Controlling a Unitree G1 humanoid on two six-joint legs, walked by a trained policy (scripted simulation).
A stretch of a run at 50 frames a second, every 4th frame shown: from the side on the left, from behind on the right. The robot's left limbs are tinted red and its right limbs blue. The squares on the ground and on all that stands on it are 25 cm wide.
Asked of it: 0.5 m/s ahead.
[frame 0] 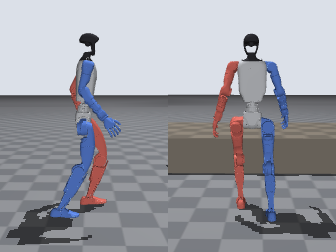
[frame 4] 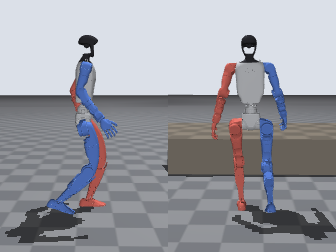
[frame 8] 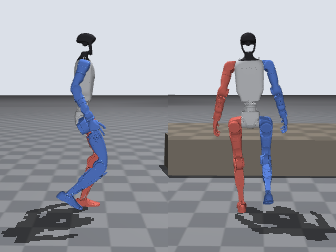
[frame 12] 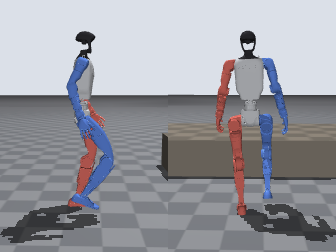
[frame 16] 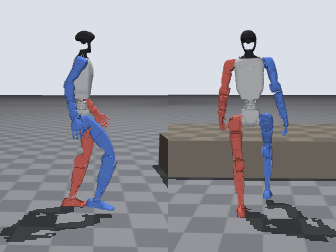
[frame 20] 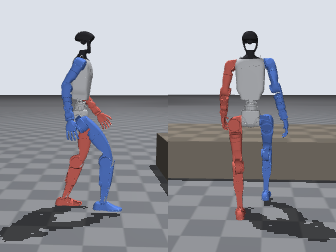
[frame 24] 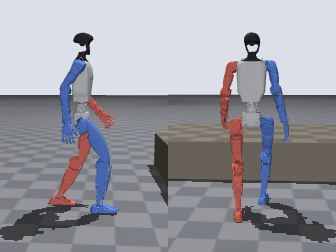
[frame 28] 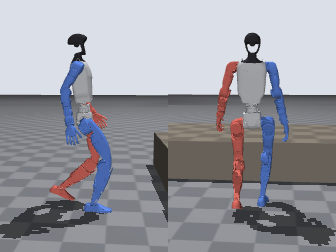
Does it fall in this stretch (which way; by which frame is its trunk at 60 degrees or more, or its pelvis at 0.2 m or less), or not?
no
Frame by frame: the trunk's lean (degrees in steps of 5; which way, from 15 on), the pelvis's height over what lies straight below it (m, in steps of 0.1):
0: 5, 0.8
4: 5, 0.8
8: 5, 0.8
12: 5, 0.8
16: 5, 0.8
20: 5, 0.8
24: 0, 0.8
28: 5, 0.7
